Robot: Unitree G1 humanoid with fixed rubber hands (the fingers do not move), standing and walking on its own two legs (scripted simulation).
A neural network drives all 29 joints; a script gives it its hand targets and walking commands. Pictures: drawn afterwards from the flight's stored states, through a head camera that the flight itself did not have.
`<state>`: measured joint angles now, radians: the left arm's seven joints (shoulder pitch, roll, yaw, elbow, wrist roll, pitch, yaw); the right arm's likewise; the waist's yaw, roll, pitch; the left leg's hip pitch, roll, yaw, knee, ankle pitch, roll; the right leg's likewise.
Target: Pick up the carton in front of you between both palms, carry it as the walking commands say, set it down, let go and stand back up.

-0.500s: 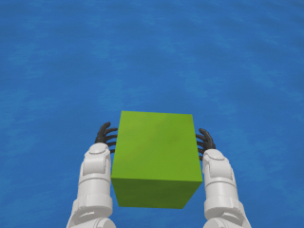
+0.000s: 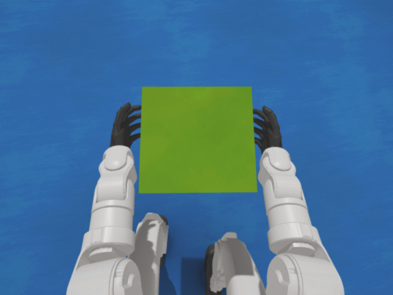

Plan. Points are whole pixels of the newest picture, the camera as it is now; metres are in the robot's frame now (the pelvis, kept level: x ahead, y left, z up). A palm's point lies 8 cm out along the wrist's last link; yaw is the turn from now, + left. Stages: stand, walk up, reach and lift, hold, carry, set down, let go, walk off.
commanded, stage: set down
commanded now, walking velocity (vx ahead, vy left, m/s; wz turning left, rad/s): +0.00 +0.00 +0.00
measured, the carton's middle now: (196, 149) +0.42 +0.04 -0.15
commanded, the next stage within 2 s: none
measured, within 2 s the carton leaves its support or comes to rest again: neither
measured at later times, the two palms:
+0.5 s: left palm (133, 147) +0.43 +0.20 -0.22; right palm (245, 146) +0.47 -0.09 -0.22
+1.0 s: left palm (138, 151) +0.45 +0.22 -0.36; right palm (229, 148) +0.50 -0.08 -0.37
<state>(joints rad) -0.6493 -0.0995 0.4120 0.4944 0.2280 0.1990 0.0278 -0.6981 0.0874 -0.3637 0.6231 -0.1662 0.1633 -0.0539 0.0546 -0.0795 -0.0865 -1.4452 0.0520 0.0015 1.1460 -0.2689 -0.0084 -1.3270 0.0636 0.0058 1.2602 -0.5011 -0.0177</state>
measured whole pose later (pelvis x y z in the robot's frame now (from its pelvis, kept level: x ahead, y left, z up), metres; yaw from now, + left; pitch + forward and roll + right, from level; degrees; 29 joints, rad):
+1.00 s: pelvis -0.04 +0.00 -0.23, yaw -2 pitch +47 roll +0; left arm -1.19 0.06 0.51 0.74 0.15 0.25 0.09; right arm -1.31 -0.18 -0.23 0.95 -0.11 0.23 -0.11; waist 0.13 -0.06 0.05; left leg -2.35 0.03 -0.03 1.88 -0.35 -0.03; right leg -2.23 0.11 0.01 2.04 -0.64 0.01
